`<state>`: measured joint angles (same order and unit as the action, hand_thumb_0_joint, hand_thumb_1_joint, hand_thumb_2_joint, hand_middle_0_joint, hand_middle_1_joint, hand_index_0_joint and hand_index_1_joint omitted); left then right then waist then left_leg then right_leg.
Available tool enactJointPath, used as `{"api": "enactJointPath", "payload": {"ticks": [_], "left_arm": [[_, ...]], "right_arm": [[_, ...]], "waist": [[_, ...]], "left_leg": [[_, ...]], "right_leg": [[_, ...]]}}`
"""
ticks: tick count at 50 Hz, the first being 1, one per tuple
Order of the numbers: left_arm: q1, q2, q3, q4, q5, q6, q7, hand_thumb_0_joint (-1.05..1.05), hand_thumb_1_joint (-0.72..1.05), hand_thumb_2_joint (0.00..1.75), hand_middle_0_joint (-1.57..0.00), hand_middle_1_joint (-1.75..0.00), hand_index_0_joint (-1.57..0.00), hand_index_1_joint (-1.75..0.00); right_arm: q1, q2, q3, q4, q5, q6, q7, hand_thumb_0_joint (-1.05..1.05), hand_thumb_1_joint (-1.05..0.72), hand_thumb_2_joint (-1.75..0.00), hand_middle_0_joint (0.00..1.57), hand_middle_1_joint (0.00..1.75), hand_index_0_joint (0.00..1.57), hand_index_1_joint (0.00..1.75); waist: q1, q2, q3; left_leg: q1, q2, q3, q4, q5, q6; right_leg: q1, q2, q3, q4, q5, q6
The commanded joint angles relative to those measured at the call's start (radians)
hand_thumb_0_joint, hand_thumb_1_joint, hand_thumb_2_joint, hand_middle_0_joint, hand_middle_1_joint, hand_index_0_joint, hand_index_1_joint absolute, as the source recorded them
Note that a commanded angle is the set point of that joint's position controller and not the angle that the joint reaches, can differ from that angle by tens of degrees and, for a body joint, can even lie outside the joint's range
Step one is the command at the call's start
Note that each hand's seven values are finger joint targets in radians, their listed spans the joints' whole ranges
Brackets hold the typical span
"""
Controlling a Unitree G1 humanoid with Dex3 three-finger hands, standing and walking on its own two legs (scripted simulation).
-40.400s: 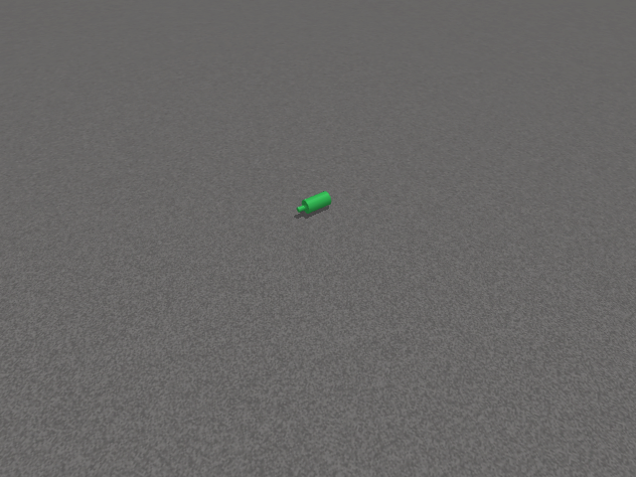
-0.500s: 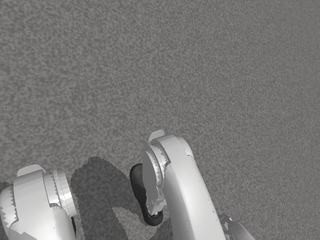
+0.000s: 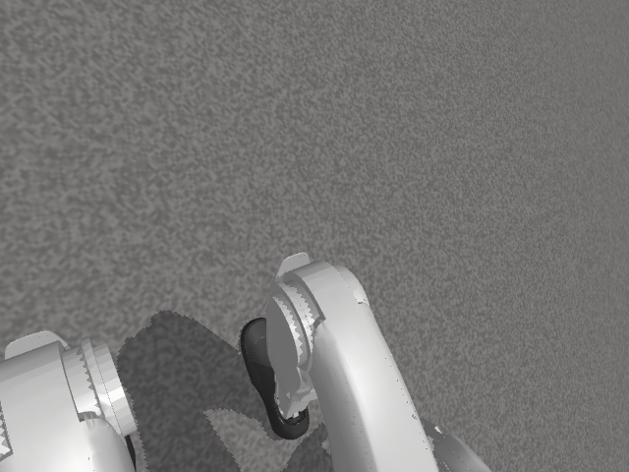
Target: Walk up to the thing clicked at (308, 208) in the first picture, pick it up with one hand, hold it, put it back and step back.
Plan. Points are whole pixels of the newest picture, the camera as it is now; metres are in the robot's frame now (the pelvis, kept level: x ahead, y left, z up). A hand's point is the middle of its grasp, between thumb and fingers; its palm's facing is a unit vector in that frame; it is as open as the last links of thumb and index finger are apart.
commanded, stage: rest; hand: left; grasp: from above
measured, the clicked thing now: out of the picture +0.46 +0.36 -0.27
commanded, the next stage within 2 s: open in 0.26 s
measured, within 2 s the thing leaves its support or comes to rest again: rests again in 0.02 s
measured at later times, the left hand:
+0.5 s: hand out of the picture +0.46 +0.34 -0.24, palm faces -0.46 -0.13 -0.88, open 9.6 cm
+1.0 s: hand out of the picture +0.46 +0.34 -0.24, palm faces -0.46 -0.13 -0.88, open 12.0 cm
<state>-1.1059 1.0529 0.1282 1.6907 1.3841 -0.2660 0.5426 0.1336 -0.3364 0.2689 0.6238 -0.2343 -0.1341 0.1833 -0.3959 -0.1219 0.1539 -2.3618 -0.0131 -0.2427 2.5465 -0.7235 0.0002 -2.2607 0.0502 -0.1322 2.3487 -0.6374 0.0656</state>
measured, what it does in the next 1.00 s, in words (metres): stands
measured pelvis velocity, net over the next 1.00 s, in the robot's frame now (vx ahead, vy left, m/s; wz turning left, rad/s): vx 0.00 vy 0.00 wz -0.02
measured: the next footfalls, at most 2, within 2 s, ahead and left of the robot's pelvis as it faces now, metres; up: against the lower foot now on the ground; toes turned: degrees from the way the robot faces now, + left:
none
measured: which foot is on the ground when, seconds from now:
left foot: down 0.00-1.00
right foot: down 0.00-1.00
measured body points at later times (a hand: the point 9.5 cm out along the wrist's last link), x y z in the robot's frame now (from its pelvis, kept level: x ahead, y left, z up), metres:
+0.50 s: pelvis +0.00 +0.00 +0.00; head +0.28 +0.13 +0.32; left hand +0.48 +0.34 -0.19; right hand +0.05 -0.26 -0.05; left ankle +0.06 +0.12 -0.27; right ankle +0.12 -0.13 -0.27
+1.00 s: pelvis +0.00 +0.00 +0.00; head +0.28 +0.13 +0.32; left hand +0.48 +0.34 -0.19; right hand +0.05 -0.26 -0.04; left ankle +0.06 +0.12 -0.27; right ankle +0.12 -0.13 -0.27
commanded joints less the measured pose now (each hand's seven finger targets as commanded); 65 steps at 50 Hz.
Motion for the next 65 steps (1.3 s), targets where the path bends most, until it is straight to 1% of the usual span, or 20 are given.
{"api": "enactJointPath", "payload": {"ticks": [1, 3, 7, 10, 12, 13, 17, 18, 22, 26, 28, 30, 33, 39, 43, 47, 52, 54, 61, 65], "left_arm": [[-0.242, 0.248, 0.027, -0.102, -0.024, 0.011, 0.046, 0.00, 0.78, 0.57, -1.10, -0.51, -1.11, -0.49], [-0.259, 0.227, 0.001, -0.122, -0.024, 0.014, 0.037, 0.00, 0.78, 0.57, -1.09, -0.52, -1.11, -0.50], [-0.229, 0.266, 0.029, -0.118, -0.039, 0.018, 0.037, 0.00, 0.77, 0.58, -1.09, -0.51, -1.10, -0.50], [-0.226, 0.257, 0.018, -0.106, -0.037, 0.013, 0.030, 0.00, 0.76, 0.59, -1.08, -0.52, -1.10, -0.50], [-0.231, 0.247, -0.001, -0.111, -0.043, 0.008, 0.023, 0.00, 0.73, 0.58, -1.07, -0.50, -1.08, -0.49], [-0.224, 0.264, 0.014, -0.116, -0.044, 0.008, 0.022, 0.00, 0.73, 0.57, -1.07, -0.51, -1.08, -0.49], [-0.244, 0.252, -0.008, -0.135, -0.038, -0.004, 0.020, 0.00, 0.74, 0.58, -1.08, -0.50, -1.09, -0.49], [-0.232, 0.273, 0.007, -0.108, -0.037, -0.002, 0.020, 0.00, 0.76, 0.55, -1.08, -0.51, -1.10, -0.49], [-0.234, 0.275, 0.010, -0.137, -0.037, -0.008, 0.020, 0.00, 0.44, 0.51, -0.76, -0.50, -0.78, -0.48], [-0.235, 0.245, -0.016, -0.117, -0.033, -0.012, 0.023, 0.00, 0.14, 0.51, -0.61, -0.54, -0.63, -0.52], [-0.244, 0.280, 0.004, -0.118, -0.031, -0.015, 0.029, 0.00, 0.07, 0.52, -0.56, -0.54, -0.57, -0.53], [-0.242, 0.293, 0.010, -0.122, -0.033, -0.016, 0.034, 0.00, 0.02, 0.55, -0.53, -0.57, -0.54, -0.56], [-0.241, 0.251, -0.021, -0.117, -0.035, -0.012, 0.038, 0.00, -0.02, 0.58, -0.48, -0.61, -0.50, -0.60], [-0.243, 0.266, -0.008, -0.121, -0.037, 0.001, 0.027, 0.00, -0.14, 0.67, -0.40, -0.69, -0.41, -0.68], [-0.221, 0.284, 0.004, -0.128, -0.044, 0.004, 0.024, 0.00, -0.20, 0.72, -0.35, -0.75, -0.35, -0.74], [-0.224, 0.281, 0.001, -0.126, -0.059, 0.004, 0.018, 0.00, -0.24, 0.76, -0.31, -0.78, -0.31, -0.78], [-0.232, 0.289, 0.006, -0.148, -0.051, -0.002, 0.010, 0.00, -0.30, 0.81, -0.25, -0.82, -0.26, -0.82], [-0.236, 0.267, -0.012, -0.157, -0.058, -0.006, 0.007, 0.00, -0.32, 0.83, -0.23, -0.84, -0.24, -0.84], [-0.223, 0.277, 0.006, -0.165, -0.056, -0.005, 0.000, 0.00, -0.38, 0.89, -0.18, -0.91, -0.18, -0.90], [-0.210, 0.267, -0.008, -0.153, -0.061, -0.005, -0.002, 0.00, -0.41, 0.91, -0.15, -0.94, -0.15, -0.93]], "right_arm": [[0.199, -0.344, -0.106, 0.014, 0.004, -0.006, -0.008, 0.00, -0.91, -0.90, 0.20, 0.30, 0.20, 0.30], [0.199, -0.346, -0.101, 0.002, 0.003, -0.014, -0.003, 0.00, -0.91, -0.90, 0.20, 0.30, 0.20, 0.30], [0.196, -0.349, -0.094, 0.002, 0.004, -0.012, -0.003, 0.00, -0.90, -0.90, 0.20, 0.30, 0.20, 0.30], [0.202, -0.351, -0.091, 0.003, 0.002, -0.011, -0.003, 0.00, -0.90, -0.90, 0.20, 0.30, 0.20, 0.30], [0.184, -0.346, -0.090, -0.005, 0.007, -0.013, -0.004, 0.00, -0.91, -0.90, 0.20, 0.30, 0.20, 0.30], [0.196, -0.344, -0.087, 0.006, 0.006, -0.012, -0.005, 0.00, -0.91, -0.90, 0.20, 0.30, 0.20, 0.30], [0.183, -0.359, -0.090, -0.008, 0.008, -0.010, -0.009, 0.00, -0.91, -0.90, 0.20, 0.30, 0.20, 0.30], [0.189, -0.344, -0.077, -0.001, 0.008, -0.012, -0.006, 0.00, -0.91, -0.90, 0.20, 0.30, 0.20, 0.30], [0.190, -0.359, -0.082, -0.003, 0.004, -0.011, -0.007, 0.00, -0.89, -0.90, 0.20, 0.30, 0.20, 0.30], [0.179, -0.359, -0.080, -0.019, 0.003, -0.011, -0.003, 0.00, -0.90, -0.90, 0.20, 0.30, 0.20, 0.30], [0.185, -0.349, -0.068, -0.010, 0.005, -0.011, -0.003, 0.00, -0.90, -0.90, 0.20, 0.30, 0.20, 0.30], [0.182, -0.347, -0.069, -0.008, 0.006, -0.011, -0.004, 0.00, -0.90, -0.90, 0.20, 0.30, 0.20, 0.30], [0.169, -0.350, -0.074, -0.016, 0.005, -0.017, -0.004, 0.00, -0.90, -0.90, 0.20, 0.30, 0.20, 0.30], [0.193, -0.357, -0.073, -0.006, 0.006, -0.023, -0.001, 0.00, -0.90, -0.90, 0.20, 0.30, 0.20, 0.30], [0.186, -0.350, -0.067, -0.019, 0.008, -0.021, -0.001, 0.00, -0.90, -0.90, 0.20, 0.30, 0.20, 0.30], [0.180, -0.356, -0.072, -0.018, 0.013, -0.017, -0.004, 0.00, -0.90, -0.90, 0.20, 0.30, 0.20, 0.30], [0.190, -0.368, -0.074, -0.021, 0.013, -0.015, -0.006, 0.00, -0.89, -0.90, 0.20, 0.30, 0.20, 0.30], [0.180, -0.365, -0.075, -0.030, 0.011, -0.017, -0.006, 0.00, -0.90, -0.90, 0.20, 0.30, 0.20, 0.30], [0.206, -0.367, -0.075, -0.013, 0.009, -0.015, -0.004, 0.00, -0.89, -0.90, 0.20, 0.30, 0.20, 0.30], [0.188, -0.363, -0.079, -0.026, 0.012, -0.013, -0.008, 0.00, -0.89, -0.90, 0.20, 0.30, 0.20, 0.30]], "waist": [[-0.042, 0.552, -0.651], [-0.050, 0.567, -0.649], [-0.036, 0.553, -0.660], [-0.052, 0.532, -0.629], [-0.045, 0.540, -0.633], [-0.046, 0.527, -0.641], [-0.047, 0.553, -0.645], [-0.050, 0.549, -0.623], [-0.047, 0.554, -0.634], [-0.057, 0.553, -0.605], [-0.056, 0.542, -0.609], [-0.048, 0.545, -0.625], [-0.048, 0.558, -0.634], [-0.066, 0.548, -0.599], [-0.043, 0.563, -0.637], [-0.045, 0.553, -0.635], [-0.053, 0.557, -0.609], [-0.050, 0.549, -0.620], [-0.058, 0.552, -0.614], [-0.044, 0.551, -0.623]], "left_leg": [[0.545, 0.036, 0.088, -0.272, 0.274, -0.002], [0.563, 0.036, 0.089, -0.272, 0.285, -0.004], [0.541, 0.036, 0.092, -0.269, 0.273, 0.000], [0.515, 0.037, 0.090, -0.267, 0.258, 0.004], [0.499, 0.037, 0.095, -0.262, 0.234, 0.008], [0.511, 0.038, 0.094, -0.256, 0.251, 0.008], [0.557, 0.041, 0.079, -0.268, 0.279, -0.004], [0.537, 0.041, 0.079, -0.264, 0.258, -0.001], [0.547, 0.042, 0.081, -0.265, 0.274, -0.003], [0.547, 0.042, 0.068, -0.277, 0.256, -0.006], [0.530, 0.043, 0.071, -0.268, 0.248, -0.002], [0.520, 0.042, 0.082, -0.269, 0.243, 0.003], [0.548, 0.046, 0.074, -0.274, 0.253, -0.003], [0.534, 0.046, 0.076, -0.273, 0.246, 0.000], [0.554, 0.048, 0.071, -0.280, 0.272, -0.005], [0.533, 0.044, 0.079, -0.271, 0.259, -0.002], [0.539, 0.045, 0.070, -0.278, 0.254, -0.006], [0.538, 0.044, 0.072, -0.276, 0.252, -0.006], [0.547, 0.047, 0.077, -0.264, 0.291, -0.005], [0.551, 0.046, 0.076, -0.278, 0.255, -0.006]], "right_leg": [[0.325, 0.026, -0.137, -0.168, 0.251, -0.094], [0.328, 0.024, -0.133, -0.166, 0.260, -0.094], [0.357, 0.028, -0.134, -0.173, 0.253, -0.094], [0.353, 0.030, -0.139, -0.178, 0.246, -0.092], [0.354, 0.033, -0.130, -0.182, 0.231, -0.092], [0.366, 0.032, -0.132, -0.185, 0.245, -0.089], [0.345, 0.030, -0.140, -0.178, 0.255, -0.093], [0.347, 0.030, -0.139, -0.175, 0.241, -0.092], [0.357, 0.031, -0.142, -0.181, 0.250, -0.092], [0.325, 0.029, -0.149, -0.171, 0.239, -0.092], [0.338, 0.030, -0.147, -0.178, 0.237, -0.091], [0.363, 0.032, -0.139, -0.183, 0.236, -0.089], [0.348, 0.034, -0.143, -0.176, 0.246, -0.089], [0.338, 0.030, -0.142, -0.186, 0.238, -0.086], [0.364, 0.032, -0.143, -0.181, 0.254, -0.090], [0.365, 0.030, -0.137, -0.185, 0.245, -0.092], [0.341, 0.026, -0.142, -0.185, 0.236, -0.094], [0.345, 0.030, -0.144, -0.188, 0.234, -0.093], [0.358, 0.026, -0.141, -0.195, 0.260, -0.092], [0.357, 0.029, -0.140, -0.196, 0.233, -0.094]]}}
